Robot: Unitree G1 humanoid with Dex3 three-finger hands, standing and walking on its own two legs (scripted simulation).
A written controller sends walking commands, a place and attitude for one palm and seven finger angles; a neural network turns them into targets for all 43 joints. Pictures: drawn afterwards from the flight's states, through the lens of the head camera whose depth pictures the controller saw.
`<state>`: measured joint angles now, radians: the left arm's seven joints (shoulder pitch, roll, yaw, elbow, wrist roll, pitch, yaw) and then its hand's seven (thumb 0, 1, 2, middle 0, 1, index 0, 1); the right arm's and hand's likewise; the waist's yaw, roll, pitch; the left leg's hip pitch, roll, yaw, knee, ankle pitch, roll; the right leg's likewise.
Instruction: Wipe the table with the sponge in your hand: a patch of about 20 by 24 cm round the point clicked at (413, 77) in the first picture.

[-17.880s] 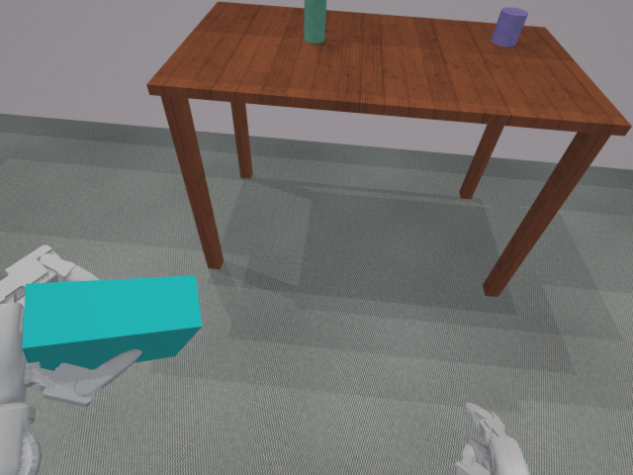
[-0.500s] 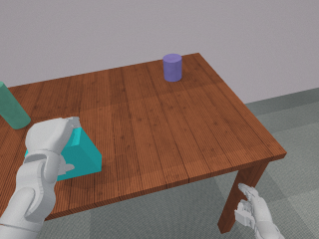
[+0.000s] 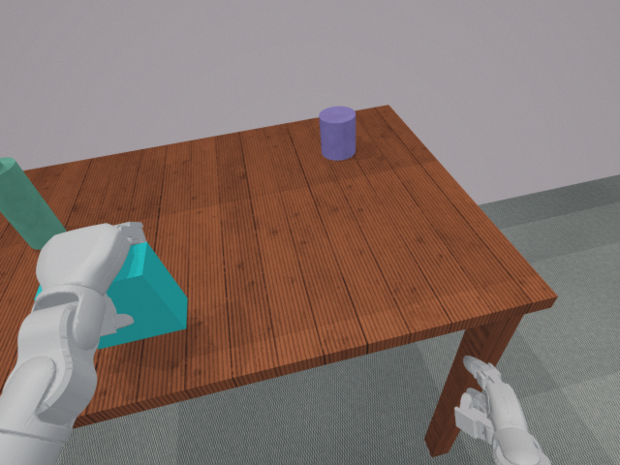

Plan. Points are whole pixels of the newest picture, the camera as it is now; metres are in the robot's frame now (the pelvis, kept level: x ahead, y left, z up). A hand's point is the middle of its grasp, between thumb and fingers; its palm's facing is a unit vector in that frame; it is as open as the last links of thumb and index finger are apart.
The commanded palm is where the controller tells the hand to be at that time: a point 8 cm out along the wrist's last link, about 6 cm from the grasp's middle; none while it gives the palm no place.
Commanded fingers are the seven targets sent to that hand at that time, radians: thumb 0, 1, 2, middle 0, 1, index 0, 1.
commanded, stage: move the sponge above the wiping area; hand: left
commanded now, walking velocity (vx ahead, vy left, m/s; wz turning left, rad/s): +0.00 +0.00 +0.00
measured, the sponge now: (130, 307) +0.26 +0.29 +0.08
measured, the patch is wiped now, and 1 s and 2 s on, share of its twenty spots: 0.00 0.00 0.00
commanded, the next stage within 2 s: lower the sponge onto the table in 0.28 s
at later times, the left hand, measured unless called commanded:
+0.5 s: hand (112, 280) +0.26 +0.29 +0.14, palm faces +0.10 -0.06 -0.99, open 9.3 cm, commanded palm +0.22 +0.28 +0.21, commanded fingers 0.00 0.10 1.30 -1.20 -1.60 -1.20 -1.60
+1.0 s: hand (121, 300) +0.24 +0.28 +0.12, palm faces +0.04 -0.07 -1.00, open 9.3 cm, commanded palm +0.22 +0.28 +0.19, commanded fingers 0.00 0.10 1.30 -1.20 -1.60 -1.20 -1.60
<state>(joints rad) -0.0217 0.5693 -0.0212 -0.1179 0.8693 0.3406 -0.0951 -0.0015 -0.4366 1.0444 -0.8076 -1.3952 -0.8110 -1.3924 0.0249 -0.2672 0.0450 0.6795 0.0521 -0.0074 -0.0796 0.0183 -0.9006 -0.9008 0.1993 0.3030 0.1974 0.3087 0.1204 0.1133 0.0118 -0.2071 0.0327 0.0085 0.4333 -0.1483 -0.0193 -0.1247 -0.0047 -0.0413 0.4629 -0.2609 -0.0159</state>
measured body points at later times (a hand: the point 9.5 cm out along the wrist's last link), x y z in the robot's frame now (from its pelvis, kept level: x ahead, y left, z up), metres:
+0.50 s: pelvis +0.00 +0.00 +0.00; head -0.02 -0.04 +0.45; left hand +0.25 +0.29 +0.20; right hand +0.25 -0.20 -0.08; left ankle +0.06 +0.13 -0.74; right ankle +0.00 -0.11 -0.74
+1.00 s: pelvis +0.00 +0.00 +0.00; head -0.02 -0.05 +0.45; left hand +0.24 +0.28 +0.18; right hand +0.25 -0.20 -0.08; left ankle +0.06 +0.13 -0.74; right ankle +0.00 -0.11 -0.74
